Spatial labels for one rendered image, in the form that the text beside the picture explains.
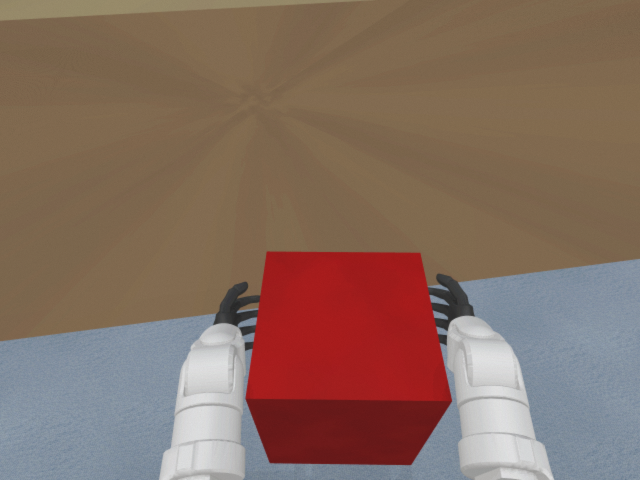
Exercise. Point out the robot left forearm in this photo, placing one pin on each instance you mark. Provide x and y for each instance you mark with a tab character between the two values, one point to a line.
206	440

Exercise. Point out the robot left hand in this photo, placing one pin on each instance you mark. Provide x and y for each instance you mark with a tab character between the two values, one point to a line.
230	305

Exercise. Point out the robot right hand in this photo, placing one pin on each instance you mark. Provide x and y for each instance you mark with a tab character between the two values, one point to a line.
457	300

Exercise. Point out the robot right forearm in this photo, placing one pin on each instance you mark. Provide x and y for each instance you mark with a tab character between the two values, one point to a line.
498	440

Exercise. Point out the carton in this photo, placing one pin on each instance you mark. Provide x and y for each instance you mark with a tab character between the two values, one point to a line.
346	365

